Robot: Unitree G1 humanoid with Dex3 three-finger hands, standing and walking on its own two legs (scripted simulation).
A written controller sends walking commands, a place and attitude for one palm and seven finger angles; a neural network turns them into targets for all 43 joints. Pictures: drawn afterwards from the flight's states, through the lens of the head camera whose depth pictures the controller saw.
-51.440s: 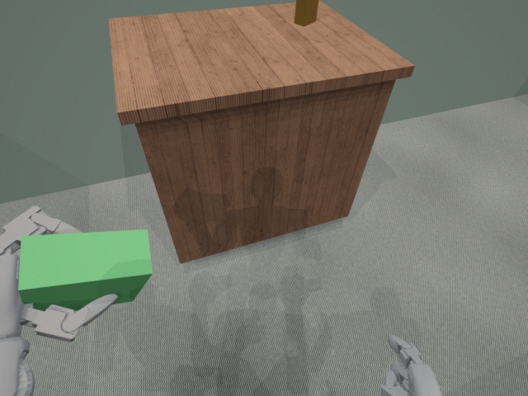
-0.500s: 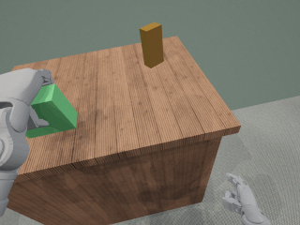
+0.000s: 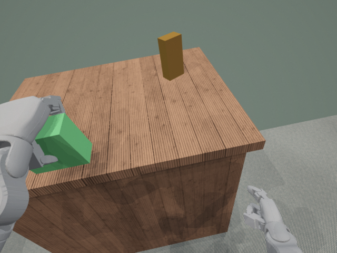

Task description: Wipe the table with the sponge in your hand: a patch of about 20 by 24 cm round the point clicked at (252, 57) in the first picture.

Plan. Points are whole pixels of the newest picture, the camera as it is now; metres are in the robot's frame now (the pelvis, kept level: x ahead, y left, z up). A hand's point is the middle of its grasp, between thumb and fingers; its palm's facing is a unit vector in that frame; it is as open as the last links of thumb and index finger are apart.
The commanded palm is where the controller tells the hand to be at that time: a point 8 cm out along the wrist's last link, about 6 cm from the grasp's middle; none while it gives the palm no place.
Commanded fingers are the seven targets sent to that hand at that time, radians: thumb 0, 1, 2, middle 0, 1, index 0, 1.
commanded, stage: bring the sponge back beside the body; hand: left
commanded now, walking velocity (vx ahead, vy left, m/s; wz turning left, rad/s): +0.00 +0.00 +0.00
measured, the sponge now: (54, 150) +0.23 +0.30 +0.17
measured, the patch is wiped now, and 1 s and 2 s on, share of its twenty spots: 1.00 1.00 1.00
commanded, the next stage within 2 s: step back with the hand held close in 0.62 s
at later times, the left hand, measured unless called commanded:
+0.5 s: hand (37, 148) +0.20 +0.28 +0.22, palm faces +0.26 -0.06 -0.96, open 9.6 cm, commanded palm +0.14 +0.28 +0.30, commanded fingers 0.00 0.10 1.30 -1.20 -1.60 -1.20 -1.60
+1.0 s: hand (64, 133) +0.22 +0.22 +0.25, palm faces +0.36 -0.84 -0.40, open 9.6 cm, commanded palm +0.16 +0.29 +0.28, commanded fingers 0.00 0.10 1.30 -1.20 -1.60 -1.20 -1.60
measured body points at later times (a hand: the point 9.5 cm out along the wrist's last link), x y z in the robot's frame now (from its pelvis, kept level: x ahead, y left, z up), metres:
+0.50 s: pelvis -0.01 +0.00 +0.00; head -0.05 -0.06 +0.44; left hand +0.18 +0.28 +0.27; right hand +0.26 -0.18 -0.06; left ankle +0.03 +0.13 -0.74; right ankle +0.00 -0.10 -0.74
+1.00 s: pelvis -0.01 +0.01 -0.01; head -0.01 +0.02 +0.44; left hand +0.19 +0.26 +0.27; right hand +0.16 -0.22 -0.08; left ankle +0.01 +0.12 -0.74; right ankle +0.00 -0.10 -0.74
